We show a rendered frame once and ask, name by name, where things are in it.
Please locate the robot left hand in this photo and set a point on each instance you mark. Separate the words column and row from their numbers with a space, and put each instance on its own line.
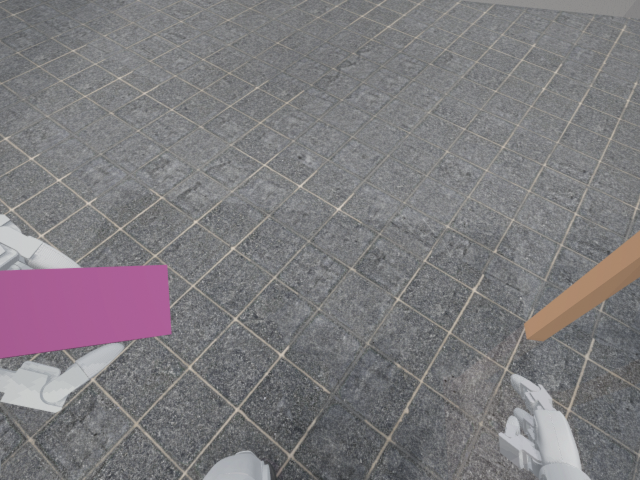
column 36, row 385

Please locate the left robot thigh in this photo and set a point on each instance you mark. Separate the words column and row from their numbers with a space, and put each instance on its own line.
column 239, row 467

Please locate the robot left shin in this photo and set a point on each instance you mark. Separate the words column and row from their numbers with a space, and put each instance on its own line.
column 246, row 452

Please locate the sponge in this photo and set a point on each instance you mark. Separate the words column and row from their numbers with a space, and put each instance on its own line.
column 45, row 310

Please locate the table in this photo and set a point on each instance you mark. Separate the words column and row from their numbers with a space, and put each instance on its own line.
column 612, row 274

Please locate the robot right hand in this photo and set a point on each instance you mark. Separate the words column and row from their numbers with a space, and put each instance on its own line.
column 550, row 439

